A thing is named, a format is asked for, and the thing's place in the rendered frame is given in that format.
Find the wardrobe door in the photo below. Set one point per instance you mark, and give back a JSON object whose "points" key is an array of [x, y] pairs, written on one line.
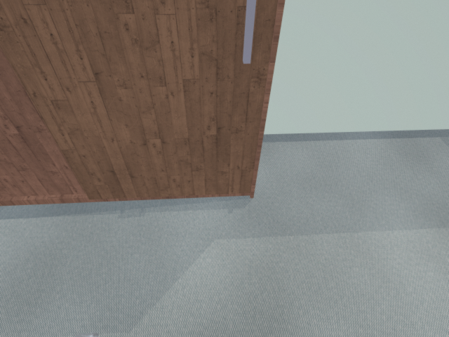
{"points": [[31, 163], [145, 98]]}

